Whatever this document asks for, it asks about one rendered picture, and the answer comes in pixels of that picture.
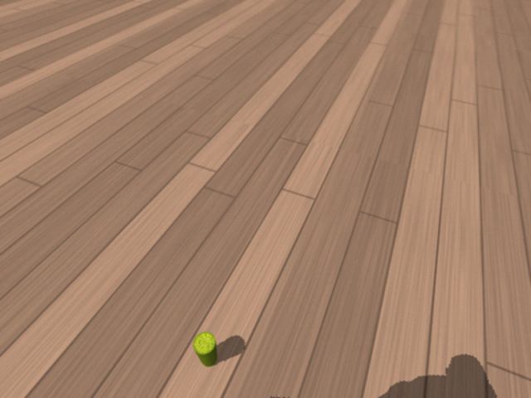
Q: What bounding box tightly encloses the cup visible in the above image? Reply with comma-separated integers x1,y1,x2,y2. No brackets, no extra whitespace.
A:
193,332,217,366

